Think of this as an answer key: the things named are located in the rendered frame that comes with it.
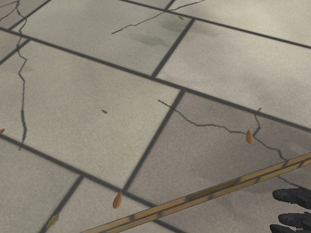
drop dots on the robot right hand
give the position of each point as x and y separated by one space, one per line
302 222

